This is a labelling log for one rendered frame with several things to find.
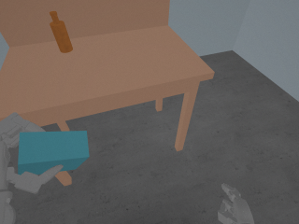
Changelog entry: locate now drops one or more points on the table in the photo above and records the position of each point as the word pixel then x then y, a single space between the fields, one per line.
pixel 124 53

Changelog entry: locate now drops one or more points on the sponge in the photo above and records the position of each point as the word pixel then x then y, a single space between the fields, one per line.
pixel 40 151

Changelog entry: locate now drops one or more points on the right robot hand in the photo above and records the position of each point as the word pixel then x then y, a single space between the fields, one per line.
pixel 238 211

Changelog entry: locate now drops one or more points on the left robot forearm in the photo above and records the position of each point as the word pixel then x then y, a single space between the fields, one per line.
pixel 7 211

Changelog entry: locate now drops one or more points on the left robot hand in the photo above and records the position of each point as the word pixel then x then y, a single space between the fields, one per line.
pixel 10 129

